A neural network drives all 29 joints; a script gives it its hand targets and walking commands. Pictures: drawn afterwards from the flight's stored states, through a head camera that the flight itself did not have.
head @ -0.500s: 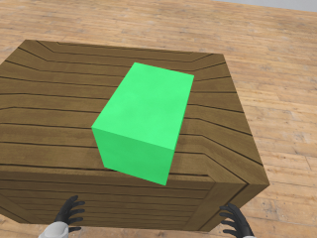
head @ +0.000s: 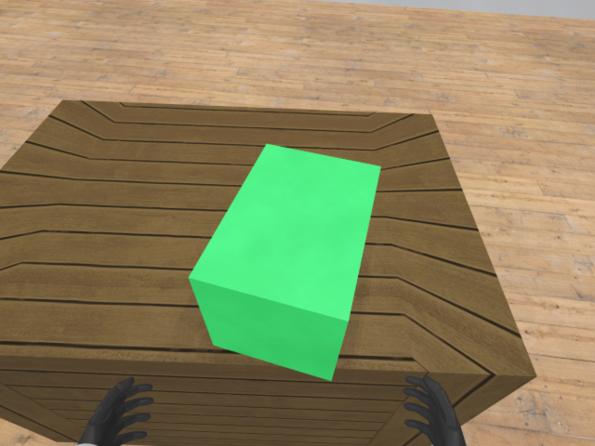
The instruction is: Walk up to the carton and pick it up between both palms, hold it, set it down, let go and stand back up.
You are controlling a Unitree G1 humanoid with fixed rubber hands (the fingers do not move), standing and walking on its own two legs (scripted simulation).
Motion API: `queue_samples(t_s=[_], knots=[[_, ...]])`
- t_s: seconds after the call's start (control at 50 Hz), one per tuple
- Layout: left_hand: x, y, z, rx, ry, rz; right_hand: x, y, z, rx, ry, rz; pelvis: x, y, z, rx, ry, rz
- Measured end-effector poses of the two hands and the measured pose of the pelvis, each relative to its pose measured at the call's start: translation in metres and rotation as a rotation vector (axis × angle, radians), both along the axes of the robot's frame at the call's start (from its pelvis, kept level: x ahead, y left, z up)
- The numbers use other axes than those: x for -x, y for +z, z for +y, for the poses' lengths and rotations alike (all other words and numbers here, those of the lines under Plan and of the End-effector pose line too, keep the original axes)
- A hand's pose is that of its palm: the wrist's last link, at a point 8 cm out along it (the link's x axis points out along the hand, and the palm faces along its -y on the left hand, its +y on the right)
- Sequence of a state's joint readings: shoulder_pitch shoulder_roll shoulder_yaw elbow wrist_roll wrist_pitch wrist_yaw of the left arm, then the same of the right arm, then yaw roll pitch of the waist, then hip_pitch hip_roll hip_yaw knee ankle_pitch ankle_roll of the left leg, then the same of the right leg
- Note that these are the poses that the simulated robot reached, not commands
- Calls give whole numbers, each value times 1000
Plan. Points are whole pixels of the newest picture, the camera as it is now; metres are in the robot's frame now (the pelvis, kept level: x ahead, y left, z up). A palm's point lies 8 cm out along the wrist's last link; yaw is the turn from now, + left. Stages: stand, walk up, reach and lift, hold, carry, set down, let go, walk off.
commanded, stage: reach and lift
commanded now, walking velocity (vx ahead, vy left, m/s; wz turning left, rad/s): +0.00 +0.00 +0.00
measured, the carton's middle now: (297, 255) +0.40 +0.04 +0.01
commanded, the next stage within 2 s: none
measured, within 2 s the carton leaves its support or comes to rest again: neither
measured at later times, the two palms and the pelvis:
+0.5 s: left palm (90, 415) +0.16 +0.29 -0.02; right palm (432, 429) +0.17 -0.14 -0.02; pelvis +0.02 +0.03 +0.00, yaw -1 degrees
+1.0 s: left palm (66, 435) +0.13 +0.28 +0.01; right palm out of the picture +0.13 -0.13 +0.02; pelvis -0.01 +0.03 +0.00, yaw -1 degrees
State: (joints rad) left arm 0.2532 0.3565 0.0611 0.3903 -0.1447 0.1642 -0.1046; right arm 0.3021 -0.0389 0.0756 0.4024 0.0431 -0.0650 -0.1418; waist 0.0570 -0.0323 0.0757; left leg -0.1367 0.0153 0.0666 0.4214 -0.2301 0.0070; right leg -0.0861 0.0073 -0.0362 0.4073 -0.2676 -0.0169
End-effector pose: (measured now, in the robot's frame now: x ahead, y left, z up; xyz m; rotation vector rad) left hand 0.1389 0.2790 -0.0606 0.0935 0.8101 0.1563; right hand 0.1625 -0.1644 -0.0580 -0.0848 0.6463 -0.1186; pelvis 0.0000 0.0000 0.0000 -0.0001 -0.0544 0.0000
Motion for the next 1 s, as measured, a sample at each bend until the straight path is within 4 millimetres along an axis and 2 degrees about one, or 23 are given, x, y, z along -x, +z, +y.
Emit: queue_samples(t_s=[0.24, 0.4, 0.56, 0.86, 1.0], knots=[[-27, 14, -2, 34, -77, -111, -4, 15, 7, -8, -70, -62, -19, 1, 18, 19, -17, -3], [-24, 23, 3, 42, -114, -156, -6, 28, 20, -37, -110, -141, -20, 1, 25, 26, -25, -5], [-23, 45, 8, 41, -155, -257, -6, 41, 32, -60, -148, -207, -13, 1, 28, 30, -22, -25], [-1, 65, 7, 68, -190, -366, 23, 63, 33, -60, -226, -254, 2, -1, 29, 27, -23, -72], [5, 75, 4, 90, -204, -437, 31, 77, 36, -69, -254, -283, 10, -2, 29, 25, -20, -88]])
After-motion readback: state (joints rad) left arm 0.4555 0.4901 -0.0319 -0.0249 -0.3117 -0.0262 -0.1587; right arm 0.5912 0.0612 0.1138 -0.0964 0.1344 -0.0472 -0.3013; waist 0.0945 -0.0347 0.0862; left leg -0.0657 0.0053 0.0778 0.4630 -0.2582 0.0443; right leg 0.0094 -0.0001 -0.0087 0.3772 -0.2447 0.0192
